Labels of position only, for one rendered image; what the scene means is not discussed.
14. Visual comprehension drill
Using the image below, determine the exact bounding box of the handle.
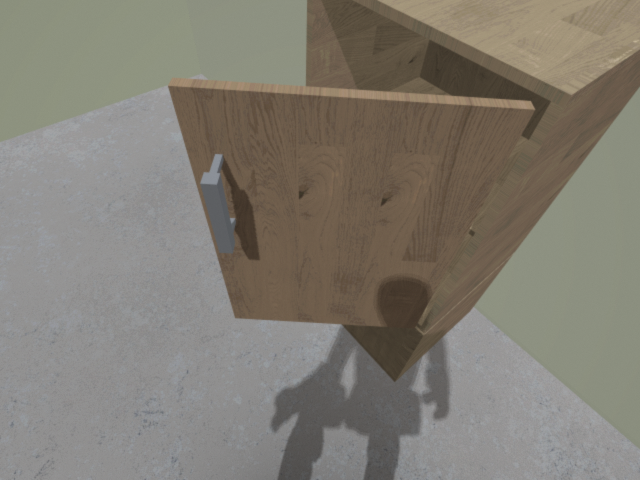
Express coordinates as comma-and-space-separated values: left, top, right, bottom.
200, 154, 236, 254

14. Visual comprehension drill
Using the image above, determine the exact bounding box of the cupboard door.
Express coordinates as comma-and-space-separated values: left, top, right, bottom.
168, 78, 535, 329

